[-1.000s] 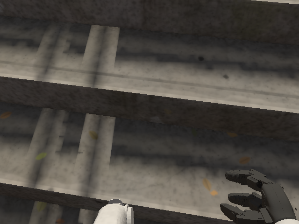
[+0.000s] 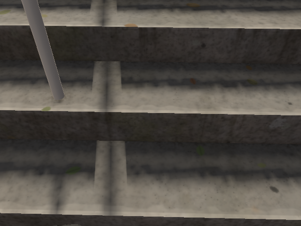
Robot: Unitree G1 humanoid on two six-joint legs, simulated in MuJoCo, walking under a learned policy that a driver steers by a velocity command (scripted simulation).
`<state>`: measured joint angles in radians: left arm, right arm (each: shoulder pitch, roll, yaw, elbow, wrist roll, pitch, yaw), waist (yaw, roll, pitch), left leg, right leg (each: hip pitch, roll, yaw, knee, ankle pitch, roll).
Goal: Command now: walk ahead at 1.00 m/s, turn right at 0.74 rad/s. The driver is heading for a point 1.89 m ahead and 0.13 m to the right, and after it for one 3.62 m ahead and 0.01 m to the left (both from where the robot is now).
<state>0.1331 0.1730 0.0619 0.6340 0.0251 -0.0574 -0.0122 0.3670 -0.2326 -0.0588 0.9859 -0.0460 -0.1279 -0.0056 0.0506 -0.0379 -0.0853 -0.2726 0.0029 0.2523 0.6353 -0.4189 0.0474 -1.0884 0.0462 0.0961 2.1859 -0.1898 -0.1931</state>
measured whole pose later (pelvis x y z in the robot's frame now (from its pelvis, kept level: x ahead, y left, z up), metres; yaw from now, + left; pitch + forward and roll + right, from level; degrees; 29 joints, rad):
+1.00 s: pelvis +0.81 -0.15 +0.41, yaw -21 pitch +5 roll -3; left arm -0.03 0.09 -0.03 0.53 0.05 -0.04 0.02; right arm 0.56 -0.16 -0.08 0.94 0.02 -0.16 0.03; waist -0.05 0.03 0.00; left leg -0.28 -0.02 -0.14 1.21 -0.05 0.13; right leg -0.82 0.01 -0.14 1.16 -0.42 -0.08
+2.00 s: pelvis +1.57 -0.16 +0.87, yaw +28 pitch +5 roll +1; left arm 0.47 0.33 0.09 0.85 0.07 -0.12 0.06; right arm -0.13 -0.30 0.00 0.46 0.01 -0.03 0.04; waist 0.10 0.01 -0.07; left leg -1.11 -0.01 -0.01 1.73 -0.61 -0.03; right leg -0.06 -0.08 -0.09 0.31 -0.12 -0.06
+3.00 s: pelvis +1.84 -0.03 +1.01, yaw -13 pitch +5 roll +4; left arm 0.42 0.17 -0.02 0.74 0.07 -0.09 0.01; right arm 0.06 -0.24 0.01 0.58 -0.02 -0.09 -0.05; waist 0.06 -0.02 -0.08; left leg -1.08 -0.08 -0.07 2.06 -0.53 -0.12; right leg -0.36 0.17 0.42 0.57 -0.23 -0.05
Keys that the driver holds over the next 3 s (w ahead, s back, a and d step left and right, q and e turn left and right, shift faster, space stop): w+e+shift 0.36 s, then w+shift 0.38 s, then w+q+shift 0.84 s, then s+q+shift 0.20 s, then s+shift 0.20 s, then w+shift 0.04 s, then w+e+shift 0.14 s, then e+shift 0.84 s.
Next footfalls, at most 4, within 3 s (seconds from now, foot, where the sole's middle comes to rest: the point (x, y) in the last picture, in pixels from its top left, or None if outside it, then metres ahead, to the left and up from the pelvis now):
0.20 right None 0.31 -0.05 -0.59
0.56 left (156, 165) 0.65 0.04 -0.43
0.92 right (246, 90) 0.90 -0.30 -0.26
1.36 left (207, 6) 1.26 -0.16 -0.09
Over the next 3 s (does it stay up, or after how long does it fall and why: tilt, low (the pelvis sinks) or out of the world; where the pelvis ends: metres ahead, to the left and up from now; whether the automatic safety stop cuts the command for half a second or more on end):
stays up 1.84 -0.03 1.01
